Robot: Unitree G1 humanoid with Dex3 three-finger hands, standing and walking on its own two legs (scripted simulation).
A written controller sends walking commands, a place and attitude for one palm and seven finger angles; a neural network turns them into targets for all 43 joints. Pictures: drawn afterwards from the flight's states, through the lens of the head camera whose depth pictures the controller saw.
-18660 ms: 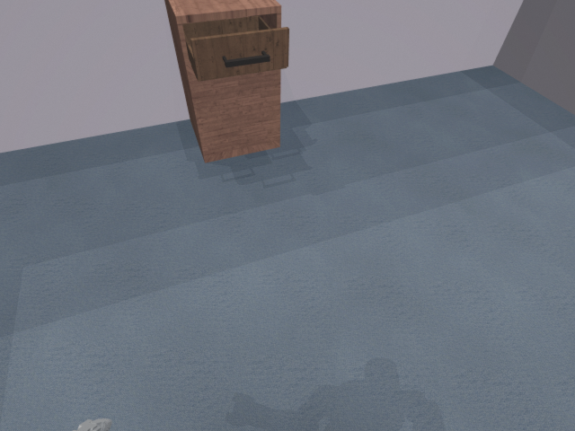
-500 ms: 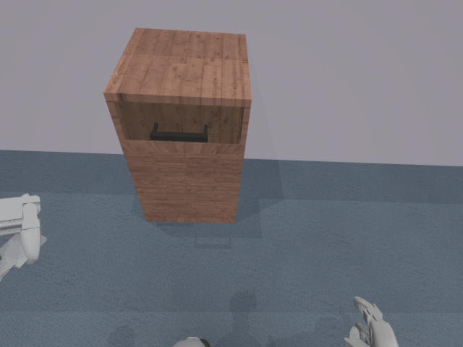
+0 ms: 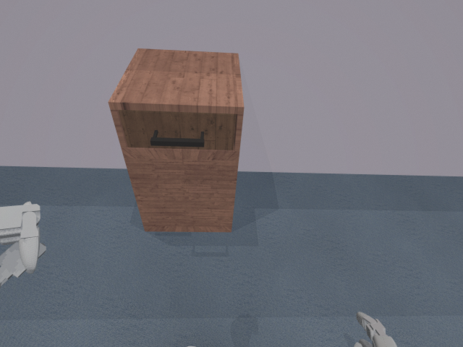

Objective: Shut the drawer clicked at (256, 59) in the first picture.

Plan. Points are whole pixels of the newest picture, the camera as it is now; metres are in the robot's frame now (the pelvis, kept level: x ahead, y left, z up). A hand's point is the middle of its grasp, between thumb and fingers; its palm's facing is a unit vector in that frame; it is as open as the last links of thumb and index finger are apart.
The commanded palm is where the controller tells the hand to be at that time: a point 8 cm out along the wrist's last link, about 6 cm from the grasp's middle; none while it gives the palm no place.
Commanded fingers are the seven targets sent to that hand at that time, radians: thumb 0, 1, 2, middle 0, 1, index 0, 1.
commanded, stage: stop stepping back and stand still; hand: left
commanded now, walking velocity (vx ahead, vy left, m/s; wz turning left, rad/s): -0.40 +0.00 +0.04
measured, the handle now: (178, 138) +0.79 +0.21 -0.12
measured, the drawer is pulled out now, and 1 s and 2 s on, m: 0.00 0.00 0.00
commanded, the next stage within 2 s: let the arm hang, fingers relaxed in 0.78 s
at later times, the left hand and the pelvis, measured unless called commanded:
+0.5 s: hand (0, 301) +0.13 +0.25 +0.18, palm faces +0.35 -0.82 -0.45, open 3.2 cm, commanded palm +0.06 +0.29 +0.20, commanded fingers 0.00 0.90 0.90 -1.40 -1.60 -1.40 -1.60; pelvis -0.07 +0.01 +0.02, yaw +0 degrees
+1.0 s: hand (59, 345) +0.13 +0.25 +0.02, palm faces +0.16 -0.88 -0.46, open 3.1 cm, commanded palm none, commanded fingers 0.00 0.90 0.90 -1.12 -1.30 -1.12 -1.30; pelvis -0.07 +0.00 +0.01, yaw +2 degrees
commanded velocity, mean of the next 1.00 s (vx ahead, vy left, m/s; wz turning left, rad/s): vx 0.01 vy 0.00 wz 0.00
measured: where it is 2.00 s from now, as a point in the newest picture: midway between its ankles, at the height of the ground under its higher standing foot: outside the picture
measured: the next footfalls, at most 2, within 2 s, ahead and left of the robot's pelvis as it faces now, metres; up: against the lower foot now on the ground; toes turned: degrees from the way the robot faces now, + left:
left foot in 0.28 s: +0.04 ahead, +0.11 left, +0.00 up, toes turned +0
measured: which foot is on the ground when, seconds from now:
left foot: down 0.00-0.14, up 0.16-0.26, down 0.28-1.00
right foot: down 0.00-1.00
